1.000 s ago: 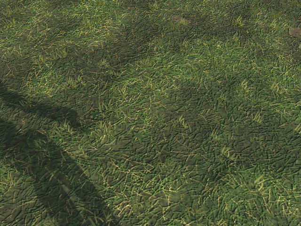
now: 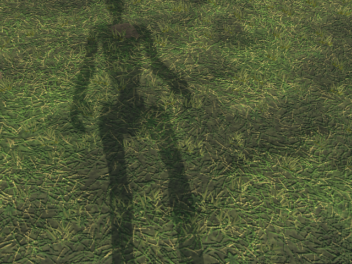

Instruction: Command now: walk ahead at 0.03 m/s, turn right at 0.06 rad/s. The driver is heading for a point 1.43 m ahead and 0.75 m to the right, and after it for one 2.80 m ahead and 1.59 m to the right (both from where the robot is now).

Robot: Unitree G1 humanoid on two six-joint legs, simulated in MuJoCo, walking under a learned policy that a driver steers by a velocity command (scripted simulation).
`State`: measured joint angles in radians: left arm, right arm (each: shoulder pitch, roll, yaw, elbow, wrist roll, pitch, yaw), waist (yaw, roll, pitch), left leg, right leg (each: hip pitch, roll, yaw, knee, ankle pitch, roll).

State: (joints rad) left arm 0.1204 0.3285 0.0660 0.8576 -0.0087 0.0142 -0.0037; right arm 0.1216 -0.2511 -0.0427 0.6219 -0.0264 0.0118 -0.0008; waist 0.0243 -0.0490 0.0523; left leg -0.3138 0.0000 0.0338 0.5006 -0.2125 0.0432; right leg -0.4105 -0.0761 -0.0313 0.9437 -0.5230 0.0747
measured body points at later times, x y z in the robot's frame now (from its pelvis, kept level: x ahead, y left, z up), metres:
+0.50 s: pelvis -0.01 -0.04 +0.01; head +0.03 -0.08 +0.45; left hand +0.16 +0.22 -0.09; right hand +0.09 -0.37 -0.11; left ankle +0.02 +0.11 -0.65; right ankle -0.03 -0.12 -0.74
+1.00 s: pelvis +0.02 -0.01 +0.00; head +0.06 -0.01 +0.45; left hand +0.30 +0.18 -0.11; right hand -0.01 -0.32 -0.09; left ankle +0.09 +0.09 -0.74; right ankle -0.08 -0.10 -0.66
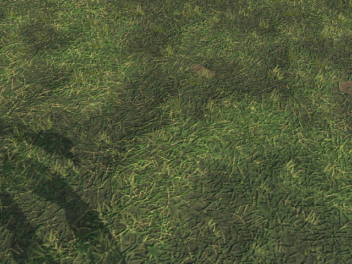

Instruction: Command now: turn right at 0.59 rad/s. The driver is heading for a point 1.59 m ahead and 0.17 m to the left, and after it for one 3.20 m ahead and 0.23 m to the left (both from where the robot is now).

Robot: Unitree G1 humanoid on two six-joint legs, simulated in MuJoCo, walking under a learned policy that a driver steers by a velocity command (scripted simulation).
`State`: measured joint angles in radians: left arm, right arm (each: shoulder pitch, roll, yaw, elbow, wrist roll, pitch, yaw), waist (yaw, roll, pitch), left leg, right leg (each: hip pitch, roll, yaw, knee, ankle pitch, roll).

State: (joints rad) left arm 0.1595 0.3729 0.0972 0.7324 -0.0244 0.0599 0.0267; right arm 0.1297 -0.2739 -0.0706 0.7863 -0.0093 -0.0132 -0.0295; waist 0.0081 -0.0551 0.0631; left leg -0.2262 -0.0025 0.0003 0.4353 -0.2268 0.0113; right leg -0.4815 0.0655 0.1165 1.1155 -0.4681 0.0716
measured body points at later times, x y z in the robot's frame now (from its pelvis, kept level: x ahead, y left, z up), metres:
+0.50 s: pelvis +0.00 -0.05 +0.00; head +0.02 -0.07 +0.45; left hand +0.19 +0.18 -0.10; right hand +0.08 -0.35 -0.13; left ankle +0.00 +0.11 -0.71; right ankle -0.01 -0.15 -0.74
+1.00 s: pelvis +0.09 -0.06 +0.00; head +0.11 -0.08 +0.45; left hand +0.11 +0.21 -0.12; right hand +0.20 -0.34 -0.12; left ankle +0.12 +0.08 -0.67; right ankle +0.00 -0.14 -0.74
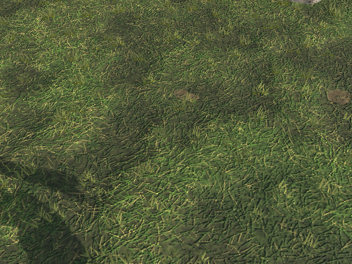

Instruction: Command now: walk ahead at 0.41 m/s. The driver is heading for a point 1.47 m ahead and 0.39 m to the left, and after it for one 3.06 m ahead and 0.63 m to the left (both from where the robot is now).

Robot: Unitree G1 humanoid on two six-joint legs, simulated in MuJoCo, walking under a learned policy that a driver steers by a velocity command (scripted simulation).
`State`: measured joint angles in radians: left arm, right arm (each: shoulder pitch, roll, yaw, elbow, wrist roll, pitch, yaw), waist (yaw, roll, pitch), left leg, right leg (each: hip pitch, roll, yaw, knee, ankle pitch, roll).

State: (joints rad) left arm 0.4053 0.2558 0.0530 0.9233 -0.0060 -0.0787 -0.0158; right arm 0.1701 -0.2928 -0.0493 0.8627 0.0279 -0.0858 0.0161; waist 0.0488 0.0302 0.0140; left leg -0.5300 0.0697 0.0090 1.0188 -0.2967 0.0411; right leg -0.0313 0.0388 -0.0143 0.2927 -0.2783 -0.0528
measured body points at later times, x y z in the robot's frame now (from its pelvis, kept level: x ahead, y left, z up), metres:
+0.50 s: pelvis +0.26 +0.08 +0.00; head +0.28 +0.09 +0.45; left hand +0.39 +0.36 -0.12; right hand +0.31 -0.20 -0.13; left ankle +0.27 +0.15 -0.75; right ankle +0.33 -0.10 -0.67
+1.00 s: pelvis +0.55 +0.02 +0.00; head +0.58 +0.01 +0.45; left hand +0.64 +0.29 -0.12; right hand +0.64 -0.26 -0.13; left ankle +0.52 +0.17 -0.66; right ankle +0.58 -0.07 -0.75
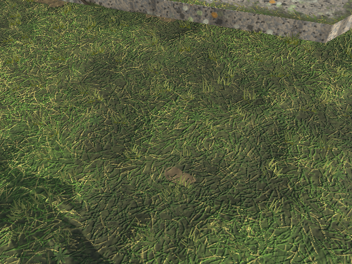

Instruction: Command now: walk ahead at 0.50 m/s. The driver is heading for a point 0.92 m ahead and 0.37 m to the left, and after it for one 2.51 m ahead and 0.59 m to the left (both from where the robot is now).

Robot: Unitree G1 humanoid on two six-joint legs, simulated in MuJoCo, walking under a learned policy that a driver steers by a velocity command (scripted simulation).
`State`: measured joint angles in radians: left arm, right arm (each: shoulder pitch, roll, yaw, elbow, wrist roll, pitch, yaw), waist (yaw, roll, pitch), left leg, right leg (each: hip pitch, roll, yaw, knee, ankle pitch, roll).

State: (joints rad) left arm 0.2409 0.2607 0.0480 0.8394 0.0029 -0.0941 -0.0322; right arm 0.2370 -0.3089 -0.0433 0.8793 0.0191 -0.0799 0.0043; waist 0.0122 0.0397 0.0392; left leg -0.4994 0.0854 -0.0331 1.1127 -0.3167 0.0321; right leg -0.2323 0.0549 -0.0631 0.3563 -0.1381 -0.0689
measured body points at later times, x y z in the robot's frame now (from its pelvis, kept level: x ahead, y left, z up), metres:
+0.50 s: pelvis +0.28 +0.08 +0.00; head +0.30 +0.09 +0.45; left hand +0.35 +0.35 -0.14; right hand +0.38 -0.20 -0.11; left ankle +0.32 +0.16 -0.74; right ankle +0.22 -0.08 -0.66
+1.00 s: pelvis +0.55 +0.04 -0.01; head +0.58 +0.03 +0.44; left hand +0.66 +0.32 -0.11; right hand +0.64 -0.24 -0.14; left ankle +0.42 +0.15 -0.66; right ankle +0.63 -0.06 -0.74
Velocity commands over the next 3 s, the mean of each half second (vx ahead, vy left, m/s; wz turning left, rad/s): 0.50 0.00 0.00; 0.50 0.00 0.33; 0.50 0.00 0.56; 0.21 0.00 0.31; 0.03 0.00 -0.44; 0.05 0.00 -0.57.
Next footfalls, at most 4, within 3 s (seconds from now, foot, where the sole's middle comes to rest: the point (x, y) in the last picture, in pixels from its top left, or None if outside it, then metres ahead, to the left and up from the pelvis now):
0.34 left None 0.37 0.16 -0.78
0.88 right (206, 216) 0.67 -0.06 -0.78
1.38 left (125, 180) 0.83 0.28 -0.78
1.84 right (136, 129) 1.13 0.26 -0.78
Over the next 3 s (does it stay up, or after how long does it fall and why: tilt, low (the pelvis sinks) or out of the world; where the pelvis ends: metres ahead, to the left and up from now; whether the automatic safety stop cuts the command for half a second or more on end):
stays up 0.99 0.27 0.00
